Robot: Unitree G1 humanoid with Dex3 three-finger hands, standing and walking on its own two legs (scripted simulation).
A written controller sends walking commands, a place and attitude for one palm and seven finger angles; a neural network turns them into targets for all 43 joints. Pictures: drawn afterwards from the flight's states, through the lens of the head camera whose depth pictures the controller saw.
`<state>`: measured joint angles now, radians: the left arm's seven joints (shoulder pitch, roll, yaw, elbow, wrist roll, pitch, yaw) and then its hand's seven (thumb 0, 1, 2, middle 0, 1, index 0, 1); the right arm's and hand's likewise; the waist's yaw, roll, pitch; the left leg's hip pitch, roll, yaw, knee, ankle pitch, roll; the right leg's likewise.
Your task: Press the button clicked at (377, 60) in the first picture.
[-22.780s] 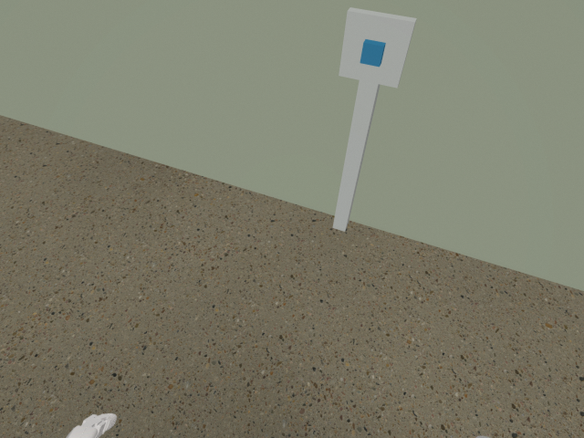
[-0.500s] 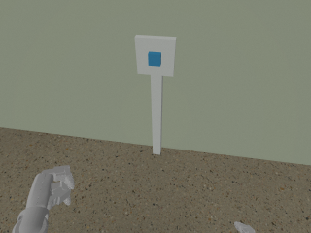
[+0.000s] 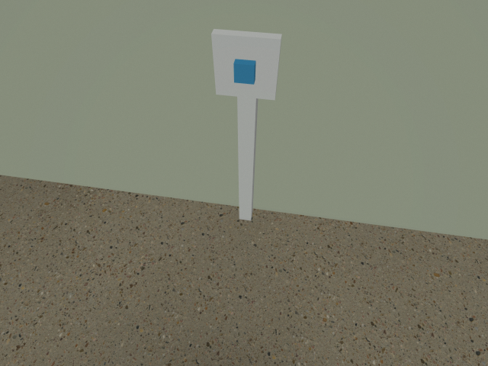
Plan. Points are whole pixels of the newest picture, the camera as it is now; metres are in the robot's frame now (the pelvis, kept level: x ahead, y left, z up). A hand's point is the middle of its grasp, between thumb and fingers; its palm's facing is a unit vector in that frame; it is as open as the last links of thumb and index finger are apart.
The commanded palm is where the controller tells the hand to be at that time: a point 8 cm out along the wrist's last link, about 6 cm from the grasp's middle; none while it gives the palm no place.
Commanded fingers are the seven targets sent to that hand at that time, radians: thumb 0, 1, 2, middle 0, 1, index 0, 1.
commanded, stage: let the arm hang, fingers relaxed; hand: left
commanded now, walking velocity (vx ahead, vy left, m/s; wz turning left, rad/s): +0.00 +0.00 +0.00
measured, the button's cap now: (244, 71) +0.82 +0.06 +0.05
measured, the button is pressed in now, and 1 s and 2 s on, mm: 0 0 0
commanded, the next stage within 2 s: stand and wait in 0.48 s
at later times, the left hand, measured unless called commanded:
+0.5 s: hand out of the picture +0.01 +0.17 -0.17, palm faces +0.02 -0.98 -0.20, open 7.4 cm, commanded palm none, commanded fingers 0.00 0.90 0.90 -0.20 -0.30 -0.20 -0.30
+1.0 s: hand out of the picture +0.03 +0.17 -0.17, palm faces +0.02 -0.98 -0.21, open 7.4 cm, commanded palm none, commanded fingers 0.00 0.90 0.90 -0.20 -0.30 -0.20 -0.30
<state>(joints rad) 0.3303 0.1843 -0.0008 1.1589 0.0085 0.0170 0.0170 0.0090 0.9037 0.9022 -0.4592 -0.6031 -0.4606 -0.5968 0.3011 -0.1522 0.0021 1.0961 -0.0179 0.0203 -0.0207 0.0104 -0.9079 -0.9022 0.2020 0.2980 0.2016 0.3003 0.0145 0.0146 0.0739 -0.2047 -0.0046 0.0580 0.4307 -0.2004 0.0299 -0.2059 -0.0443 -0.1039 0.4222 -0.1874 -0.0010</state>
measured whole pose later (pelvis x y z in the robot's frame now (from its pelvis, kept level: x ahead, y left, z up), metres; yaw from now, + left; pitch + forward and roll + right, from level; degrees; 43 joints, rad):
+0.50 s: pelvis +0.00 -0.01 +0.00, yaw -1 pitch -2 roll +0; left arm 0.25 0.15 0.02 1.14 0.01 0.00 0.03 0.01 0.91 0.90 -0.20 -0.30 -0.20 -0.30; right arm 0.31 -0.12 -0.01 1.13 -0.02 0.01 -0.03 0.01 -0.91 -0.90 0.20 0.30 0.20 0.30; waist -0.01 0.01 0.06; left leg -0.19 0.01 0.07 0.42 -0.20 0.02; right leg -0.20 -0.03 -0.09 0.43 -0.20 -0.01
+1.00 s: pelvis +0.01 -0.01 +0.00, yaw -1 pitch -2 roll +0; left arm 0.21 0.17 0.02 1.15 0.01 -0.01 0.02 0.00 0.90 0.90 -0.20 -0.30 -0.20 -0.30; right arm 0.23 -0.16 -0.01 1.13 -0.02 0.00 -0.03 0.01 -0.91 -0.90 0.20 0.30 0.20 0.30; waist 0.00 0.01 0.07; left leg -0.16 0.02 0.06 0.39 -0.20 0.01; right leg -0.17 -0.02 -0.10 0.40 -0.20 -0.02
